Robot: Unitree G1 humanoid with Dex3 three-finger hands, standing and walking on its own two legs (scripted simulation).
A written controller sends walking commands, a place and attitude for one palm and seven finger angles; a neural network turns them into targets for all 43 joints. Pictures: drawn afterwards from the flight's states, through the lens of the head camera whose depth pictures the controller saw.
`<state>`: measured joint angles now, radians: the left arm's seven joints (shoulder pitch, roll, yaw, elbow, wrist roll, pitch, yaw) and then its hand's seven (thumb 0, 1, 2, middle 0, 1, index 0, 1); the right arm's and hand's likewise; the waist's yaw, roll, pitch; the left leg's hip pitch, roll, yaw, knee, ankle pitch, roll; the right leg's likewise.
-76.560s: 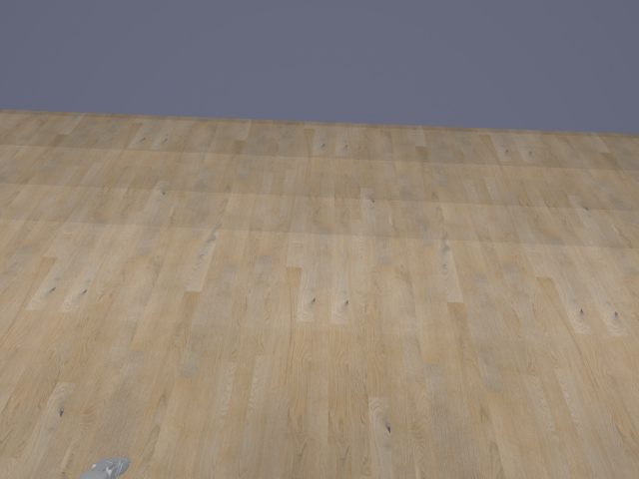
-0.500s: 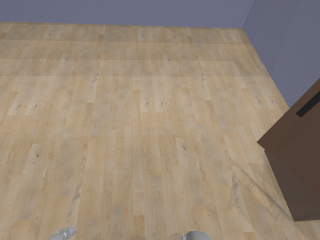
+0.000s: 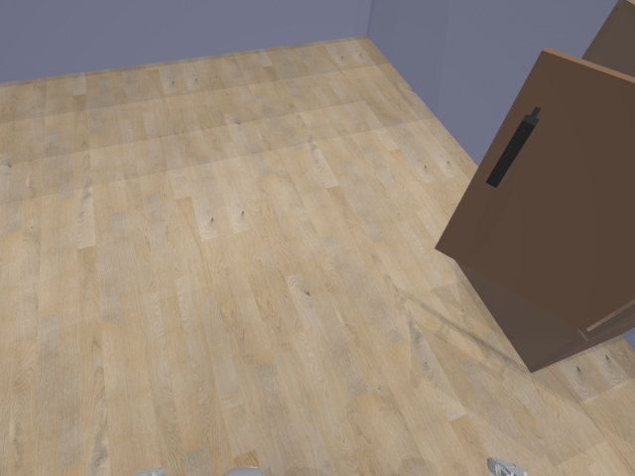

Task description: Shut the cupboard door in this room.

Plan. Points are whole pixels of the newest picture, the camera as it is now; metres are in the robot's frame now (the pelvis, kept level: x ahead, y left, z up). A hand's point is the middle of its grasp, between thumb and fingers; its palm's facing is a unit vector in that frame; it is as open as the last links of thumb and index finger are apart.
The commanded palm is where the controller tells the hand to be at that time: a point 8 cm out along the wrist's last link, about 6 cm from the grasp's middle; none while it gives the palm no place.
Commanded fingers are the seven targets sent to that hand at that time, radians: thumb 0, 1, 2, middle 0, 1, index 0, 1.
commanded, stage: turn to face it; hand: left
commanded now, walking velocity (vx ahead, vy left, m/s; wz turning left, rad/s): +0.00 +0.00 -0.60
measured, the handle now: (513, 147) +0.70 -0.34 -0.02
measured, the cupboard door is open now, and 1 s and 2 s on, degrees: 34 34 34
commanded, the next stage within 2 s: take the last steps up to it in 0.76 s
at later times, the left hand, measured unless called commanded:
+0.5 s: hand (225, 431) +0.19 +0.14 -0.15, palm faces -0.31 -0.91 -0.26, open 7.4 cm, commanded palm none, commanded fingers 0.00 0.90 0.90 -0.20 -0.30 -0.20 -0.30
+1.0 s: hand (219, 432) +0.19 +0.15 -0.16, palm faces -0.43 -0.89 -0.17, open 7.4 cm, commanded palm none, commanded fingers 0.00 0.90 0.90 -0.20 -0.30 -0.20 -0.30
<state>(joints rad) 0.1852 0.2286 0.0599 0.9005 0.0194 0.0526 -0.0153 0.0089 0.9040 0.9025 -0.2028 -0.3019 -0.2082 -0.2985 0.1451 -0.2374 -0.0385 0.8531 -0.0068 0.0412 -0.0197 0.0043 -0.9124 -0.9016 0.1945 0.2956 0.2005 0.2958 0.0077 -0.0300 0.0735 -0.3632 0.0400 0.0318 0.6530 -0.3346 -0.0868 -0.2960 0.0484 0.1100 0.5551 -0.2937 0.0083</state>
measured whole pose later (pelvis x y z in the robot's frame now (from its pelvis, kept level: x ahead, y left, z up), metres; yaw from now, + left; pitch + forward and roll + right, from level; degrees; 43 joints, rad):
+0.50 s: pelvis +0.01 -0.02 -0.01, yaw -17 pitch +1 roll -1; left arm 0.12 0.23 0.05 0.89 0.02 0.02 -0.02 0.01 0.91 0.90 -0.20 -0.30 -0.20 -0.30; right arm 0.24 -0.28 -0.06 0.94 -0.01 0.07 -0.02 0.00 -0.91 -0.90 0.20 0.30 0.20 0.30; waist -0.03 0.06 0.09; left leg -0.38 0.14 0.11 0.95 -0.55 -0.07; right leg -0.29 -0.01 -0.05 0.62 -0.35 -0.01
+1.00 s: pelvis +0.05 +0.00 +0.01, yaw -28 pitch +1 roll -2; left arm 0.21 0.24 0.08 0.98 0.02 0.07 -0.03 0.01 0.91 0.90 -0.20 -0.30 -0.20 -0.30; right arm 0.25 -0.16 -0.01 0.95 -0.04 0.01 -0.03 0.00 -0.91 -0.90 0.20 0.30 0.20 0.30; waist 0.00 -0.03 0.04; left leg -0.23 0.08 0.14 0.47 -0.26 0.02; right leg -0.42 -0.01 -0.01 0.99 -0.44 0.02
